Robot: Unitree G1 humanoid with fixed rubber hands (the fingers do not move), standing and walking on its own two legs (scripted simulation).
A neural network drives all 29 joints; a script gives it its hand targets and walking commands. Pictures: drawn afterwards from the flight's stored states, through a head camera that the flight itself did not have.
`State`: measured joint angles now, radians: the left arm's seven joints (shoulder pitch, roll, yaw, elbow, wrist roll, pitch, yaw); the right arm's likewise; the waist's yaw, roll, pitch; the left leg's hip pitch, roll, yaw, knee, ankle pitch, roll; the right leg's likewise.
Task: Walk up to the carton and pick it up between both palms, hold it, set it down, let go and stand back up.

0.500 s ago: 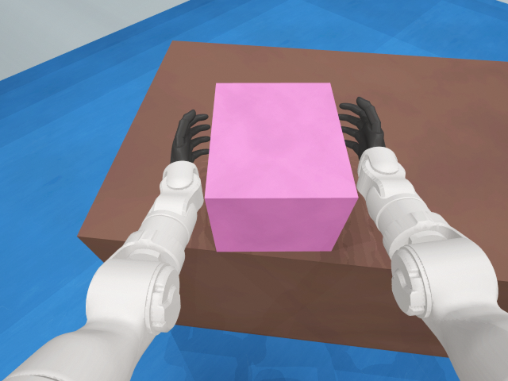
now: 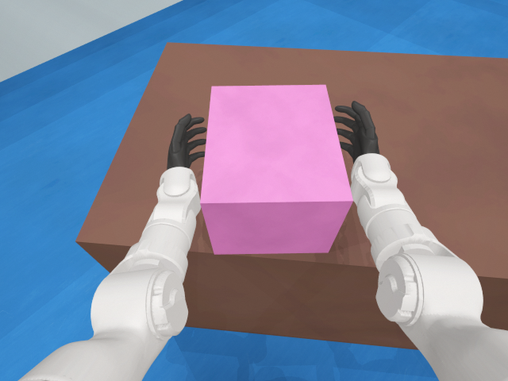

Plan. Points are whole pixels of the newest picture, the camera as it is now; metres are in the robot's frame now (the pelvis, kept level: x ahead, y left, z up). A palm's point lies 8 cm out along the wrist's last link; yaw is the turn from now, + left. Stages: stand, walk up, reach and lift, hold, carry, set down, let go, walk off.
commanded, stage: reach and lift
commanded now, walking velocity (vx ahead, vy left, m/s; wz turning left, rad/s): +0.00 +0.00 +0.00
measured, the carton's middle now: (270, 169) +0.46 +0.01 +0.03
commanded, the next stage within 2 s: none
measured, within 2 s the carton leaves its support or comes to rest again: leaves its support in 1.20 s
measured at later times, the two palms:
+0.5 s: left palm (180, 172) +0.41 +0.15 +0.08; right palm (369, 164) +0.42 -0.15 +0.09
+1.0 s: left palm (174, 179) +0.39 +0.16 +0.08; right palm (365, 170) +0.41 -0.14 +0.09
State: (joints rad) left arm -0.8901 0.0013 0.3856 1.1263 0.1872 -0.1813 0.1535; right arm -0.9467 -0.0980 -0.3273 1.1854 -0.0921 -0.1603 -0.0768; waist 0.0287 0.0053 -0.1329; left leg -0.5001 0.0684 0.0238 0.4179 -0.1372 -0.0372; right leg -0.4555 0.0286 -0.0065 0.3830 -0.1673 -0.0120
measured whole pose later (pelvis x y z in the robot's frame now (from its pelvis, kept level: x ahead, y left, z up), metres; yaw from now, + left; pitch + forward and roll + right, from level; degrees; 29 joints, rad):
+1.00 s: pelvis +0.01 +0.00 +0.01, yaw +0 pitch +4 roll +0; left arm -0.65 -0.11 0.44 0.74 0.36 -0.01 0.06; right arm -0.72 0.04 -0.47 0.96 -0.29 -0.23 -0.01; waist 0.02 -0.03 -0.01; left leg -0.22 0.06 0.06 0.30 -0.14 -0.03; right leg -0.19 0.01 -0.02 0.28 -0.15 -0.01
